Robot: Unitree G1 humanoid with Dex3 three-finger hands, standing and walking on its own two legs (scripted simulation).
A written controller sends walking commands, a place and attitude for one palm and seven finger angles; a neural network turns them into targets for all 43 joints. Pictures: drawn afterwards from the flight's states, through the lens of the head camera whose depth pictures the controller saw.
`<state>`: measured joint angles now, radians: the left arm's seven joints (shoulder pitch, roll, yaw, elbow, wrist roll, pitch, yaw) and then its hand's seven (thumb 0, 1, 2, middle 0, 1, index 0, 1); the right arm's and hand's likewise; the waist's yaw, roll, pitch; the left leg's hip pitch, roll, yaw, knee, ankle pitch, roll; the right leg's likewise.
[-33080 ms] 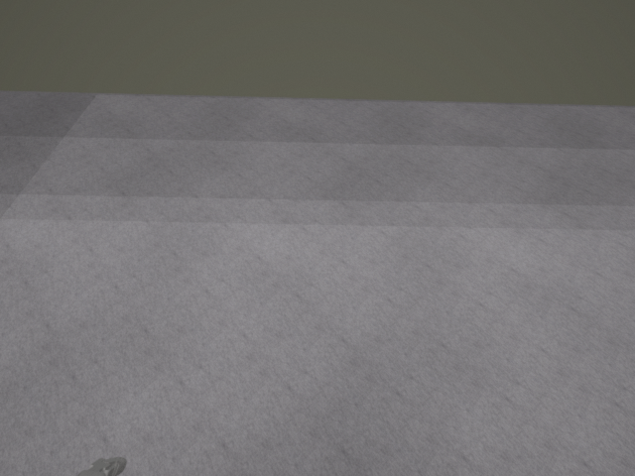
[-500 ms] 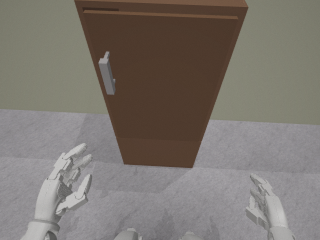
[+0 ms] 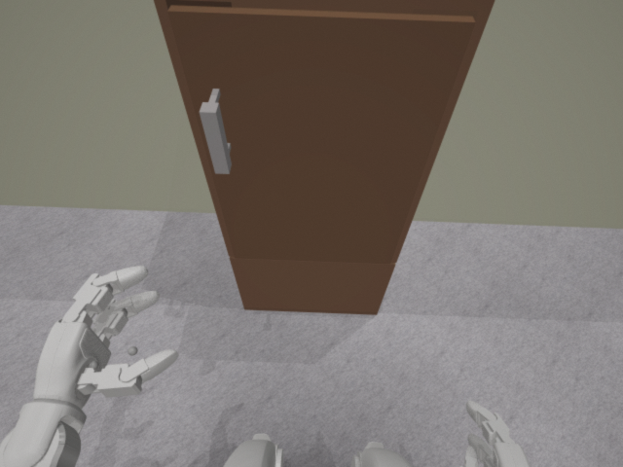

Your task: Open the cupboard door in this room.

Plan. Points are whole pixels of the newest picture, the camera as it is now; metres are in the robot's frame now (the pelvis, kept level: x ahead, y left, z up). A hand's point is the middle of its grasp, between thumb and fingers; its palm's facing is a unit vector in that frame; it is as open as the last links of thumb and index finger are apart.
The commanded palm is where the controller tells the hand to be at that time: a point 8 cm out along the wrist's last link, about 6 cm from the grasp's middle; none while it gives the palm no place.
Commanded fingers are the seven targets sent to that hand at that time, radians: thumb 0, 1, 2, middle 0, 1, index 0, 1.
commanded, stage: raise the hand with hooked fingers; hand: left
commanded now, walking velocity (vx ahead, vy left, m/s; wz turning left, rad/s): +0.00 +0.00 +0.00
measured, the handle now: (219, 132) +0.59 +0.18 +0.08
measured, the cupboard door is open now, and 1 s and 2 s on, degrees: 0 0 0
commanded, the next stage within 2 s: move the hooked fingers beside the handle in 1.26 s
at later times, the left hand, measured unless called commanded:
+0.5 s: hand (87, 308) +0.28 +0.27 +0.08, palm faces +0.04 -1.00 -0.04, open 13.7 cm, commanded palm +0.25 +0.32 +0.08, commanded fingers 0.00 -0.50 0.30 -0.30 -1.20 -0.30 -1.20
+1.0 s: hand (82, 272) +0.31 +0.28 +0.09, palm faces +0.01 -1.00 -0.01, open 13.9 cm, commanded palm +0.28 +0.33 +0.10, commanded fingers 0.00 -0.50 0.30 -0.30 -1.20 -0.30 -1.20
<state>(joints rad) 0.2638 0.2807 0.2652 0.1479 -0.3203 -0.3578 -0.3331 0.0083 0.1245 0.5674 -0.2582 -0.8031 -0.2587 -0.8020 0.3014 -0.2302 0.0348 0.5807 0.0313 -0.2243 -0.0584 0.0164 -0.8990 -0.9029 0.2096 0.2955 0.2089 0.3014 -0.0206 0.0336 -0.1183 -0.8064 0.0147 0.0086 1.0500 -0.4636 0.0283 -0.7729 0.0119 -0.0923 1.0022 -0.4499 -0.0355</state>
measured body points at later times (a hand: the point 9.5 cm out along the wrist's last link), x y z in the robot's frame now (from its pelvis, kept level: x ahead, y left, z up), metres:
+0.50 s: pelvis +0.01 +0.01 +0.02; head +0.06 +0.02 +0.47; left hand +0.27 +0.32 +0.08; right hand +0.20 -0.22 -0.05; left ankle +0.03 +0.10 -0.67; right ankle +0.03 -0.10 -0.67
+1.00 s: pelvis +0.02 +0.01 +0.03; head +0.07 +0.02 +0.48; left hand +0.31 +0.33 +0.10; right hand +0.16 -0.25 -0.05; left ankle +0.03 +0.10 -0.67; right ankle +0.03 -0.10 -0.67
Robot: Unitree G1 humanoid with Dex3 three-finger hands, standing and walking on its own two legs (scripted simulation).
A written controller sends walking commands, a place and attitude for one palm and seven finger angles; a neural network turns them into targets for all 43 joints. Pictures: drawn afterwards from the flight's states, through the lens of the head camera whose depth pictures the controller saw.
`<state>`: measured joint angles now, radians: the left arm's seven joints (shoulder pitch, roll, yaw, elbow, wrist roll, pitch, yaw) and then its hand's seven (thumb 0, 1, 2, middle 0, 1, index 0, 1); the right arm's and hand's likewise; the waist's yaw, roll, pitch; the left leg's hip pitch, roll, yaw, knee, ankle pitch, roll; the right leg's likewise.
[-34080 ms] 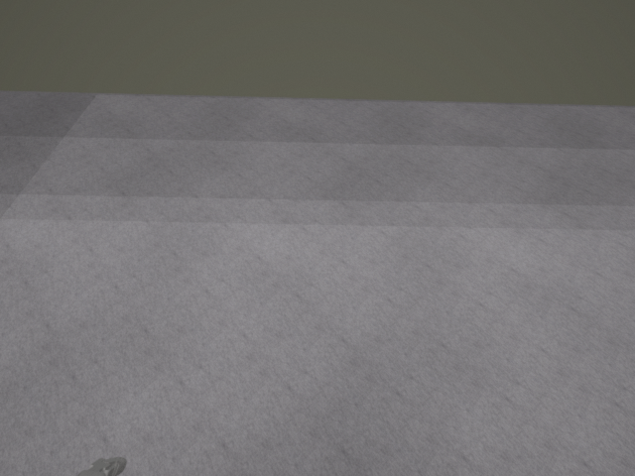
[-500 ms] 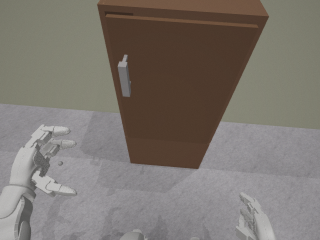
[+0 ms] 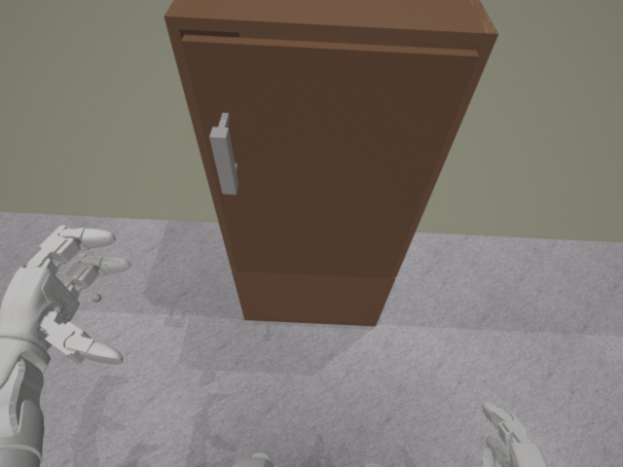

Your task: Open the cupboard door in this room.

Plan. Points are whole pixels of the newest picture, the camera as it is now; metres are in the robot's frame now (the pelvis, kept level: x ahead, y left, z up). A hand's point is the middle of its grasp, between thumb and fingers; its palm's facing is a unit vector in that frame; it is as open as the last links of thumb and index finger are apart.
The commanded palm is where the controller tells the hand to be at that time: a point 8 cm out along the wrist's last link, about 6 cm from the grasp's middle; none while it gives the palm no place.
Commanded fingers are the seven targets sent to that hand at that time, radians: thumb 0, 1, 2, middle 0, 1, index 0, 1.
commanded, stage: raise the hand with hooked fingers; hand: left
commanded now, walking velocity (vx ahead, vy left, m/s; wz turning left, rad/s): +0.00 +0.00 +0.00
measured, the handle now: (227, 154) +0.57 +0.17 +0.05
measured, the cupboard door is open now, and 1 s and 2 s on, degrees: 0 0 0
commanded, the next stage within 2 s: move the hooked fingers beside the handle in 0.26 s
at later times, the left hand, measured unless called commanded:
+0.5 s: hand (100, 294) +0.30 +0.27 +0.07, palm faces +0.04 -1.00 -0.01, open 13.9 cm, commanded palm +0.28 +0.32 +0.07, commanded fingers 0.00 -0.50 0.30 -0.30 -1.20 -0.30 -1.20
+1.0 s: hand (132, 241) +0.38 +0.26 +0.06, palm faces +0.01 -1.00 +0.00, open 14.0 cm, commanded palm +0.36 +0.31 +0.06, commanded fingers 0.00 -0.50 0.30 -0.30 -1.20 -0.30 -1.20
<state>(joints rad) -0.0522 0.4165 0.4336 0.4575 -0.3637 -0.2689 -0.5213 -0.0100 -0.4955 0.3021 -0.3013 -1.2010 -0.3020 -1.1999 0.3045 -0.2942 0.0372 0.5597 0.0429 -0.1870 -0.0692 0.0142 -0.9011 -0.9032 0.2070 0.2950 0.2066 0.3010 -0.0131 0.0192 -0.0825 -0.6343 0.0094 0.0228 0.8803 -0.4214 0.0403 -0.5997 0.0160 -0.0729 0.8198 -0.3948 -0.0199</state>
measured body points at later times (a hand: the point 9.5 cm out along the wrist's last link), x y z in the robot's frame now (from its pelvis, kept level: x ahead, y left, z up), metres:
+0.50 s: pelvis +0.00 +0.00 +0.00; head +0.05 +0.00 +0.45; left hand +0.29 +0.32 +0.07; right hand +0.16 -0.25 -0.08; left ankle +0.01 +0.09 -0.70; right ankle +0.01 -0.11 -0.70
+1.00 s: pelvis +0.00 +0.00 -0.01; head +0.07 +0.01 +0.43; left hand +0.37 +0.32 +0.06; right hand +0.09 -0.27 -0.11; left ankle +0.01 +0.09 -0.70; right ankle +0.01 -0.11 -0.70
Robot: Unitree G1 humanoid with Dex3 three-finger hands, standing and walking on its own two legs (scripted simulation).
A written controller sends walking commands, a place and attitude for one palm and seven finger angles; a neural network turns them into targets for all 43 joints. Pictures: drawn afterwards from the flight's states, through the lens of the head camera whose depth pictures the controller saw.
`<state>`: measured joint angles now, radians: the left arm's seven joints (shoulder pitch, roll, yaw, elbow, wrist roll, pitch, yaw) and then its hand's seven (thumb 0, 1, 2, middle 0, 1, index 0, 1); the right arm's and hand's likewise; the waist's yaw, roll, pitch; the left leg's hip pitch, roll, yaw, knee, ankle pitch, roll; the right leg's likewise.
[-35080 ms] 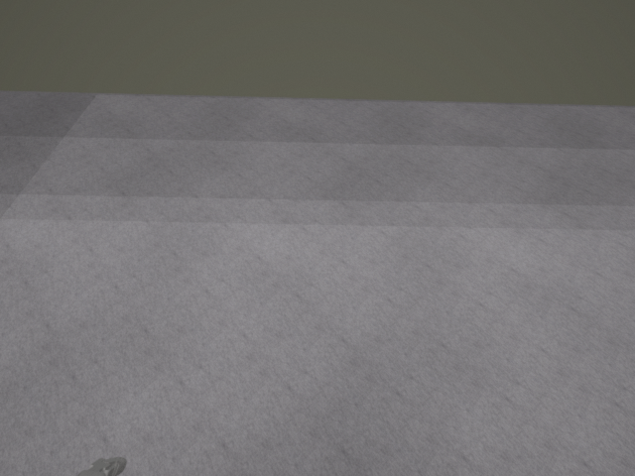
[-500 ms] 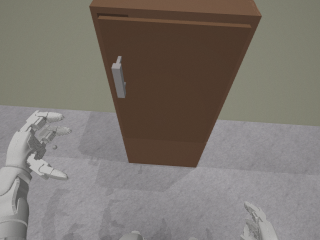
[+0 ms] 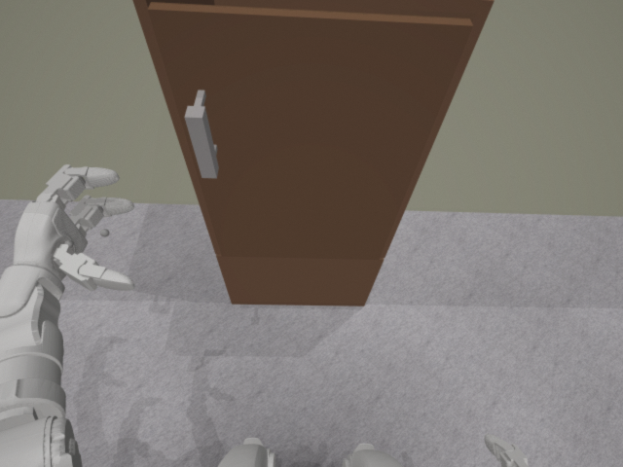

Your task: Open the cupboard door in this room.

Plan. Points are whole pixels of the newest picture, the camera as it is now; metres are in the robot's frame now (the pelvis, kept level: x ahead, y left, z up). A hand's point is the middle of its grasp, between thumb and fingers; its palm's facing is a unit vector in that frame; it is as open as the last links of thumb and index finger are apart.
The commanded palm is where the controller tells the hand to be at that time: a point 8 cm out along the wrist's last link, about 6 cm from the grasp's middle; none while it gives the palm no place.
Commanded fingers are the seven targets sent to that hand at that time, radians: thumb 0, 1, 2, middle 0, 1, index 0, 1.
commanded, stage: move the hooked fingers beside the handle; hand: left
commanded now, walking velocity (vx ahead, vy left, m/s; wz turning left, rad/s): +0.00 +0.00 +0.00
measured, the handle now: (205, 135) +0.57 +0.18 +0.06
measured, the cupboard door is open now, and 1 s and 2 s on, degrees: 0 0 0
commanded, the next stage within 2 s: slide the fingers in behind the handle in 1.76 s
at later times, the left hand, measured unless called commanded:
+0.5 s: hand (129, 190) +0.45 +0.26 +0.07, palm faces +0.02 -1.00 +0.01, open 13.9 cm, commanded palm +0.43 +0.30 +0.07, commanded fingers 0.00 -0.50 0.30 -0.30 -1.20 -0.30 -1.20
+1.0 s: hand (157, 147) +0.53 +0.24 +0.06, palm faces +0.02 -1.00 -0.01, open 13.9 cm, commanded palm +0.51 +0.28 +0.06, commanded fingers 0.00 -0.50 0.30 -0.30 -1.20 -0.30 -1.20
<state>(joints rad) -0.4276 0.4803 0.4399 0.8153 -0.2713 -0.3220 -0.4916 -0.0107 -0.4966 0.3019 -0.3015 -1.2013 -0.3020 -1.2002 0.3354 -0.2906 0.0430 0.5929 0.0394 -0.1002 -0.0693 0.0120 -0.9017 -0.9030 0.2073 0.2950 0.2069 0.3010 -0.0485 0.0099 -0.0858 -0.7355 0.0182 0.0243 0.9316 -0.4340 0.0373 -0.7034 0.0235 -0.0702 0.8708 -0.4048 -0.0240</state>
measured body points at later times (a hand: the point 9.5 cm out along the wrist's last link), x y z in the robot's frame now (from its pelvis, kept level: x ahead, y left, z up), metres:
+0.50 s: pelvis +0.00 +0.01 -0.01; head +0.10 +0.03 +0.43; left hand +0.44 +0.31 +0.07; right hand +0.05 -0.26 -0.11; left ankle +0.01 +0.09 -0.69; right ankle +0.01 -0.11 -0.69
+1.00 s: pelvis +0.01 +0.01 -0.02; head +0.15 +0.03 +0.41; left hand +0.52 +0.30 +0.07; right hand -0.02 -0.26 -0.11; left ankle +0.01 +0.09 -0.69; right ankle +0.01 -0.11 -0.69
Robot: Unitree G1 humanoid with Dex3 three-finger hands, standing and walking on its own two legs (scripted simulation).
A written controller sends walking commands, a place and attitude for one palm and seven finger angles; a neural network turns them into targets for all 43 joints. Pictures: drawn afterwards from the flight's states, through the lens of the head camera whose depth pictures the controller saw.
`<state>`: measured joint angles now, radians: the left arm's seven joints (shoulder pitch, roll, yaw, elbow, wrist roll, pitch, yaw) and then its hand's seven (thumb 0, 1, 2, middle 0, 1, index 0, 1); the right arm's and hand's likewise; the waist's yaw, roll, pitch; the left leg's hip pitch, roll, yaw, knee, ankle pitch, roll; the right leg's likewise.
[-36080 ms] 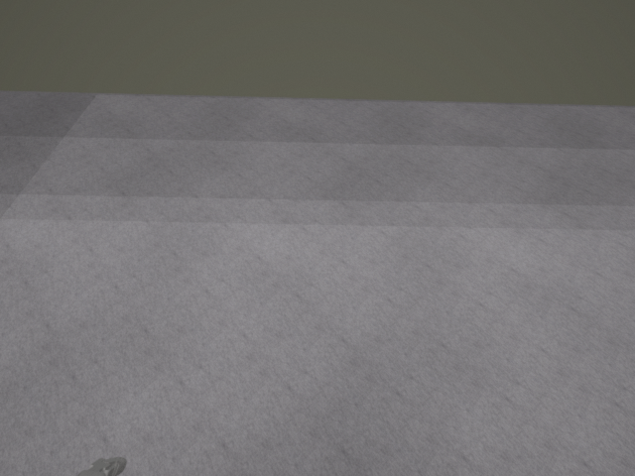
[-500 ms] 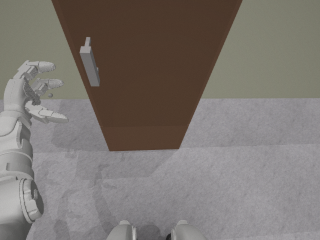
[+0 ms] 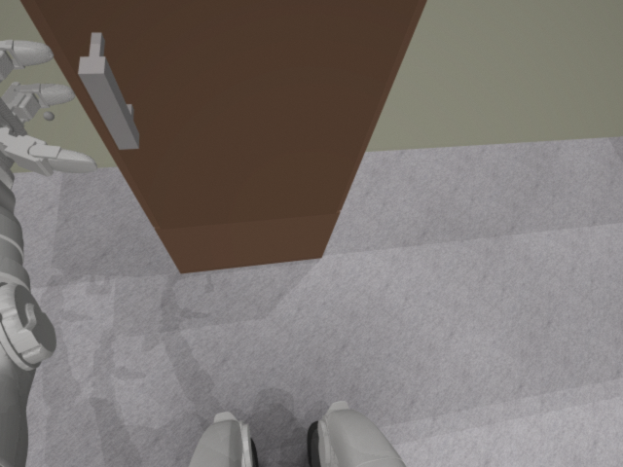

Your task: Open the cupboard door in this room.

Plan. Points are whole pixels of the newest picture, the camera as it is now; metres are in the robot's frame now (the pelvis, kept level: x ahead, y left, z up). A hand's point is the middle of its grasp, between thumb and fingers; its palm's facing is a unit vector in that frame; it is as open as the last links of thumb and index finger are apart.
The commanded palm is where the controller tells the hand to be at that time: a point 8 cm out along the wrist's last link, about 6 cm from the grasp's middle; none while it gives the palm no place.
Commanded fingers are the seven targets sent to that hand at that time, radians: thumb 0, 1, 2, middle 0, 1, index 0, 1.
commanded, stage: move the hooked fingers beside the handle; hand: left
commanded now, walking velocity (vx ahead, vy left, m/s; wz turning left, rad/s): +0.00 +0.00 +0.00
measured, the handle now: (113, 94) +0.56 +0.19 +0.08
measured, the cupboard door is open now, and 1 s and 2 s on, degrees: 0 0 0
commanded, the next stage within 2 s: slide the fingers in behind the handle in 0.76 s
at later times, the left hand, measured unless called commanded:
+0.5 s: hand (47, 133) +0.49 +0.25 +0.09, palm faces +0.05 -1.00 -0.01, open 14.0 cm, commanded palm +0.47 +0.29 +0.08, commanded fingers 0.00 -0.50 0.30 -0.30 -1.20 -0.30 -1.20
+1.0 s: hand (55, 128) +0.50 +0.25 +0.08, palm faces +0.05 -1.00 -0.01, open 14.0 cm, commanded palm +0.48 +0.28 +0.08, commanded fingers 0.00 -0.50 0.30 -0.30 -1.20 -0.30 -1.20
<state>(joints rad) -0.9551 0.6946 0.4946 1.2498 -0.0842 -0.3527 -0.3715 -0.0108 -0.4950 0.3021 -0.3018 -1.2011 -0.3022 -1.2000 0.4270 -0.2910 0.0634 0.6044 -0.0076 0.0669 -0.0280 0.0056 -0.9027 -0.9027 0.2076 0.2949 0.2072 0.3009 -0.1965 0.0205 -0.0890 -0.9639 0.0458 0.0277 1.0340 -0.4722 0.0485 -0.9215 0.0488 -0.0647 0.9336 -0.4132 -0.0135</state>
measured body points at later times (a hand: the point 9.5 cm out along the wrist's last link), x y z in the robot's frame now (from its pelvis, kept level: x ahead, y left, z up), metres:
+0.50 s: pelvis +0.01 +0.00 +0.01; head +0.13 +0.03 +0.44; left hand +0.48 +0.30 +0.09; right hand +0.03 -0.27 -0.10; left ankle +0.00 +0.08 -0.67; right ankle +0.01 -0.12 -0.67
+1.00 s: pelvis -0.01 +0.00 +0.00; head +0.13 +0.03 +0.43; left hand +0.49 +0.30 +0.08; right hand -0.02 -0.28 -0.10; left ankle +0.00 +0.08 -0.67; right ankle +0.01 -0.12 -0.67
